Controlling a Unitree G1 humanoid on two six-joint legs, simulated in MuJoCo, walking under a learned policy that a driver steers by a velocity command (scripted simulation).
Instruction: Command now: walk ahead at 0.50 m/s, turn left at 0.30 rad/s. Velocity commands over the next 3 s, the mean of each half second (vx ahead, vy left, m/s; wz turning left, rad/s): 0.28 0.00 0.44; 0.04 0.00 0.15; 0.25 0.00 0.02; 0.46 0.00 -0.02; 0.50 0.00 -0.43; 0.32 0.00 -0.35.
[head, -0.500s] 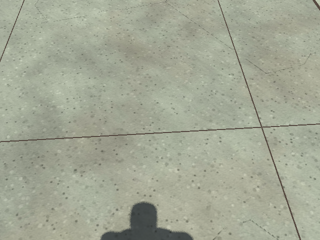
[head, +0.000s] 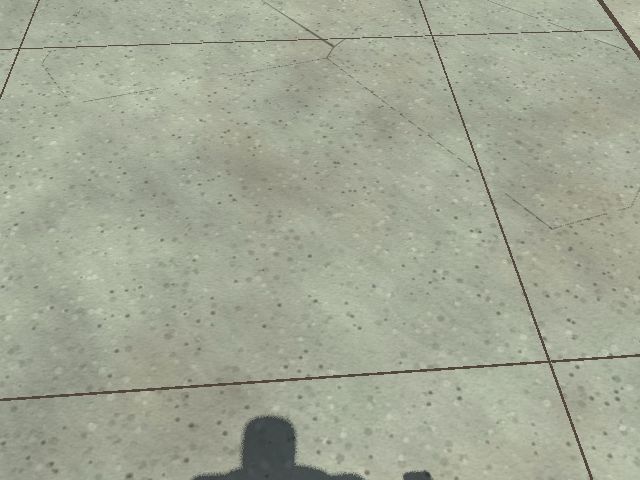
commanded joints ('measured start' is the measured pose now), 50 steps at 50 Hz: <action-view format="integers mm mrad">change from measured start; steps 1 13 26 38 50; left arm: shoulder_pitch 61 -206 -190 -210 -145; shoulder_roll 87 69 112 107 81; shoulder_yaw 13 -10 -16 -30 -20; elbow -98 -206 -216 -172 -54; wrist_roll -17 7 -8 -8 -17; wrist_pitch -26 42 14 46 66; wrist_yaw -9 -8 17 13 -5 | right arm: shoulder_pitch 375 264 217 208 114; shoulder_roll -268 -177 -177 -97 -107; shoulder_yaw -86 -63 -67 -20 19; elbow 58 49 5 76 178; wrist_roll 6 35 27 23 19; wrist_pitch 2 7 49 122 45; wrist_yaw -10 -19 -51 -43 -53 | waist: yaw -101 -29 -4 -52 5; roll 307 69 91 -146 92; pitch -309 -82 -81 -102 11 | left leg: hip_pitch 727 304 363 235 143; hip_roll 377 119 85 -48 111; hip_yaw -848 -290 -450 -140 -282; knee -256 -219 49 191 -309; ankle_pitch -90 741 652 -397 -254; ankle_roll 267 97 -7 -136 -53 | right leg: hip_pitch -622 -646 -344 -296 -194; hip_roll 54 -106 -55 -253 -139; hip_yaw -27 -5 44 214 122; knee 865 506 -51 -191 -113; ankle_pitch -34 235 371 445 301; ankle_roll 28 138 37 -101 32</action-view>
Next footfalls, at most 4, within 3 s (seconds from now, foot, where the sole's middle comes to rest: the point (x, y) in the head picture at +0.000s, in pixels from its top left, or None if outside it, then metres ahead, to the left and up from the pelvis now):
0.54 right None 0.37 -0.04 -0.76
0.88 left None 0.21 0.12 -0.76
1.84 left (239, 388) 0.65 0.22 -0.76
2.40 right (283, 274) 0.96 0.14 -0.76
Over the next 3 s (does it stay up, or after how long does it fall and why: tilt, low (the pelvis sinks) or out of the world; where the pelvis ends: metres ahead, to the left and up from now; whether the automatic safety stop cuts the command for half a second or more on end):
stays up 1.11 0.21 0.01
